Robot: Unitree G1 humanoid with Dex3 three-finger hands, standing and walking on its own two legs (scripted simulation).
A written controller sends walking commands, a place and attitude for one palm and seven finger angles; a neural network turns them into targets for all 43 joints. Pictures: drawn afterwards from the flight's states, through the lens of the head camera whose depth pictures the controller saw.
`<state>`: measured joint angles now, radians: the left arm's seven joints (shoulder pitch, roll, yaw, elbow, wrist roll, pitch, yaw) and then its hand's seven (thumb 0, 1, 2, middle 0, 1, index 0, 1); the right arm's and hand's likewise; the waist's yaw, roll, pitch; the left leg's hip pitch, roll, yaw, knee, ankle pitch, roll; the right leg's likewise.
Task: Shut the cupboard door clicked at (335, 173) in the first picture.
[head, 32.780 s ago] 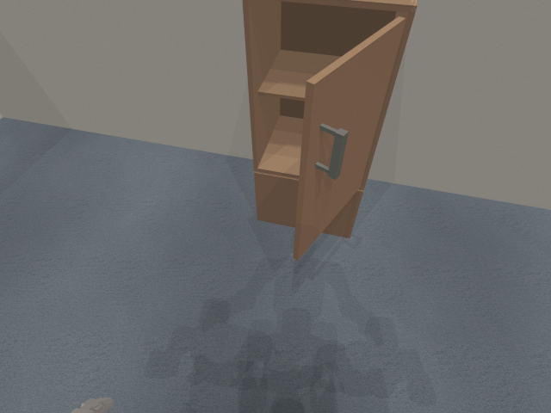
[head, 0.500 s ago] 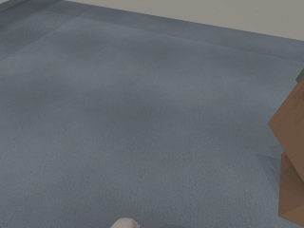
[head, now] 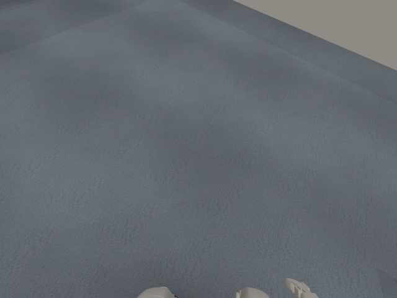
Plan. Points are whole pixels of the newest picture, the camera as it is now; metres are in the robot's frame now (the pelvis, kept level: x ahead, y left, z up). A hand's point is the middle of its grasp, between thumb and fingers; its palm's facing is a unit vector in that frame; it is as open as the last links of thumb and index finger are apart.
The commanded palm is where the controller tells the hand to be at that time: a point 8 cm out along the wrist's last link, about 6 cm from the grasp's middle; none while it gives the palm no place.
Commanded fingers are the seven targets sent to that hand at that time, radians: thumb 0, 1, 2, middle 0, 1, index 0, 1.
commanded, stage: walk to a spot facing it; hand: left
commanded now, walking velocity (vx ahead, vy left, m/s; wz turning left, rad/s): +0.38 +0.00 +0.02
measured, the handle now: out of the picture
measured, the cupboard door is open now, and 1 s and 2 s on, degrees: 31 31 31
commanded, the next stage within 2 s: turn to face it in 0.36 s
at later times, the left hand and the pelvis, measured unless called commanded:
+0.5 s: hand (164, 209) +0.33 +0.12 -0.15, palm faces -0.01 -0.98 -0.19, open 7.3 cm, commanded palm none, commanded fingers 0.00 0.90 0.90 -0.20 -0.30 -0.20 -0.30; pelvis +0.22 -0.05 +0.00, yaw +2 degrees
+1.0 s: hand (157, 185) +0.41 +0.15 -0.16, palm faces -0.13 -0.97 -0.20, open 7.4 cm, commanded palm none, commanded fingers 0.00 0.90 0.90 -0.20 -0.30 -0.20 -0.30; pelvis +0.32 -0.03 +0.01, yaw -13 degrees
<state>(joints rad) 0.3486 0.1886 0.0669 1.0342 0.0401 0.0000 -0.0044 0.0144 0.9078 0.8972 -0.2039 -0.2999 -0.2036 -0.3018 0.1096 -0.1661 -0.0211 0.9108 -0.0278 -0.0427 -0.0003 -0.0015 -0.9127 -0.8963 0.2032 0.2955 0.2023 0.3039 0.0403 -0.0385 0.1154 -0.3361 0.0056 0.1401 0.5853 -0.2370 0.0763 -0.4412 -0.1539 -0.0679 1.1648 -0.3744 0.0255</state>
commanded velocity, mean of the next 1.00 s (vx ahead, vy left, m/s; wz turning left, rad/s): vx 0.13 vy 0.00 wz -0.30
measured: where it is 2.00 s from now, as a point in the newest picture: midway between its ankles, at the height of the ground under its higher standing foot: (204, 260)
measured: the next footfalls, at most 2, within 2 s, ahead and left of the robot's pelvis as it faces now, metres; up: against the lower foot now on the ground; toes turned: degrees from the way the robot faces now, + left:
right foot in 0.40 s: +0.30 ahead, -0.15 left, +0.00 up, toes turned -6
left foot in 0.76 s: +0.40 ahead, +0.07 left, +0.00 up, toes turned +2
